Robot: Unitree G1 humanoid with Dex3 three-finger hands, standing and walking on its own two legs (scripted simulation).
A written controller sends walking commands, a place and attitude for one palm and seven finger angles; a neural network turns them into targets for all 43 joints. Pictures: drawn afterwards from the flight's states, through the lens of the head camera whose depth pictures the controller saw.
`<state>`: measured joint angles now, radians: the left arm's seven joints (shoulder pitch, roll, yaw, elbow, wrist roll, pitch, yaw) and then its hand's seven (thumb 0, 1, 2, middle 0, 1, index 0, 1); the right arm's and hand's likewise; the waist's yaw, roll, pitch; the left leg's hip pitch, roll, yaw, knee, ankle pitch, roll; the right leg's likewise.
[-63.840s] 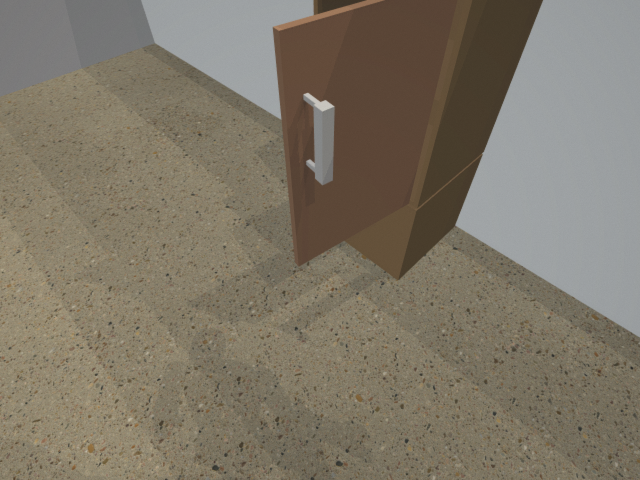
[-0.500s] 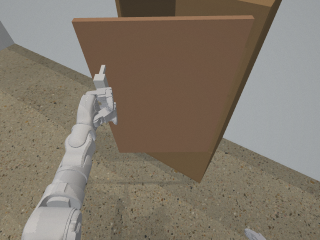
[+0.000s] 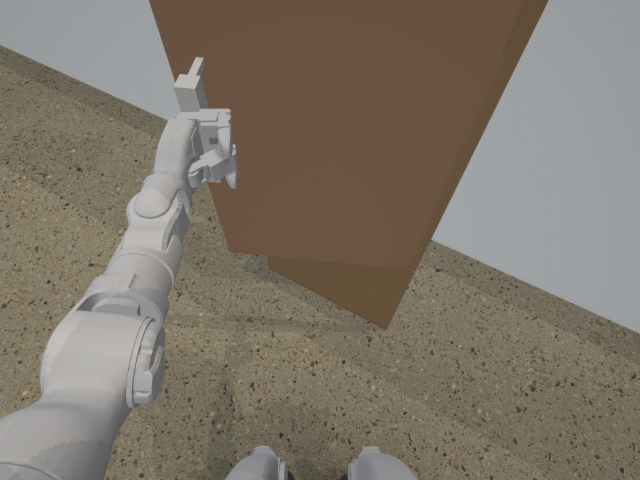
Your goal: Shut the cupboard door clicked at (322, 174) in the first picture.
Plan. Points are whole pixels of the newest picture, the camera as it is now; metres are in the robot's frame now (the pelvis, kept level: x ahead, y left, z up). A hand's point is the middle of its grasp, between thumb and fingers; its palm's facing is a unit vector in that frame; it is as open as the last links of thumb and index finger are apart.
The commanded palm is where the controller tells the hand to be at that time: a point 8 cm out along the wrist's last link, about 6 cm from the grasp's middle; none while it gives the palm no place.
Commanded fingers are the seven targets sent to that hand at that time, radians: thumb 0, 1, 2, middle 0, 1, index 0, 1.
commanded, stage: push the door shut along its arc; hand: left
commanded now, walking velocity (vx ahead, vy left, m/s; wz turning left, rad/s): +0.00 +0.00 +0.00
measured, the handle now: (206, 123) +0.56 +0.13 +0.10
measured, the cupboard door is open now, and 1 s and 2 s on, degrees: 24 16 8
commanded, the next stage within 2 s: pull the fist back off the door in 1.00 s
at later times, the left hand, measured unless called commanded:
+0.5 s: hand (288, 117) +0.55 +0.02 +0.12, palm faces -0.31 -0.95 -0.05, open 2.9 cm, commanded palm +0.55 +0.08 +0.11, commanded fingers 0.00 0.90 0.90 -1.30 -1.50 -1.30 -1.50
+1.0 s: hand (291, 111) +0.57 +0.02 +0.12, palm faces -0.41 -0.91 -0.04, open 3.0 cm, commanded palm +0.61 +0.04 +0.11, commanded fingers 0.00 0.90 0.90 -1.30 -1.50 -1.30 -1.50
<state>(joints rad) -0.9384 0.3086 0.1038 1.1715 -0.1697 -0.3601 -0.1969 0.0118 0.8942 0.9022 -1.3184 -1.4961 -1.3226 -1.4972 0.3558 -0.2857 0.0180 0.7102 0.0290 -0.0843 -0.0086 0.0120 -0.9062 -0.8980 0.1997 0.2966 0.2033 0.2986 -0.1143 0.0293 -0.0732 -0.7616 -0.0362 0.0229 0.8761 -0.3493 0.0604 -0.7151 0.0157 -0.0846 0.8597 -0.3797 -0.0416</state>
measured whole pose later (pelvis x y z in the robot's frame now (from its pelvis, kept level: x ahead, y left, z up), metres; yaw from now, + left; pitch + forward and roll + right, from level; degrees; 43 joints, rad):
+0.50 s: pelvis +0.02 -0.01 -0.01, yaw -3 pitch +20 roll -1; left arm -1.13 0.40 0.27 1.29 -0.05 -0.33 -0.24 0.00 0.83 0.90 -1.29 -1.50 -1.30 -1.50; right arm 0.44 -0.29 0.02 0.65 0.00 -0.05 0.02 0.01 -0.91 -0.90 0.20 0.30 0.20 0.30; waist -0.23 0.06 -0.09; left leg -0.89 0.00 0.06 0.94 -0.40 0.05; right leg -0.86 0.05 -0.04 0.93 -0.41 -0.05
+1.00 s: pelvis +0.01 -0.02 -0.03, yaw -1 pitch +23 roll -2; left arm -1.35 0.46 0.13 1.37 -0.10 -0.23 -0.35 0.00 0.88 0.97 -1.29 -1.50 -1.31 -1.50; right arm 0.37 -0.31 0.02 0.72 -0.01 -0.09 -0.02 0.01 -0.91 -0.90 0.20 0.30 0.20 0.30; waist -0.23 0.05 -0.08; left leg -1.03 0.00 -0.01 1.03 -0.41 0.03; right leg -0.96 0.05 -0.12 0.98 -0.43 -0.08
